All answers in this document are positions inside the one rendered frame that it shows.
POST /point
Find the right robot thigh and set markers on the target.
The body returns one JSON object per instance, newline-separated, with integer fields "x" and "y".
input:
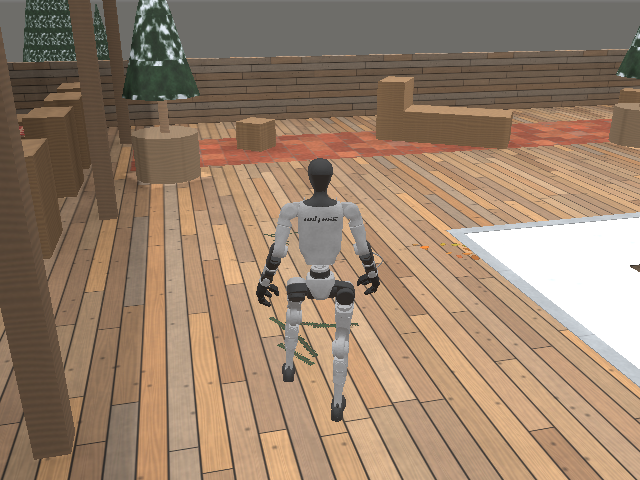
{"x": 344, "y": 305}

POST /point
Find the right robot forearm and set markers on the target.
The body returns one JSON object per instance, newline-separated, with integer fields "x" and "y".
{"x": 369, "y": 263}

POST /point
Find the left robot upper arm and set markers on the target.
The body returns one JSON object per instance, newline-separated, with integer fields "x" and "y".
{"x": 288, "y": 212}

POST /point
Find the robot left hand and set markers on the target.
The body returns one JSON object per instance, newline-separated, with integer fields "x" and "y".
{"x": 262, "y": 290}

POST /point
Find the robot right hand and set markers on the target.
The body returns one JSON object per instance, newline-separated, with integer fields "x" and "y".
{"x": 364, "y": 280}

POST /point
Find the left robot shin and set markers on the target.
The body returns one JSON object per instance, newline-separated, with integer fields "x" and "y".
{"x": 291, "y": 340}

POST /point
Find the left robot forearm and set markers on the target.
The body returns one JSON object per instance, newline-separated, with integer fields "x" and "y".
{"x": 270, "y": 268}

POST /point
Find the right robot upper arm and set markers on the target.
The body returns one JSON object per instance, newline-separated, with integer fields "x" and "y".
{"x": 351, "y": 211}

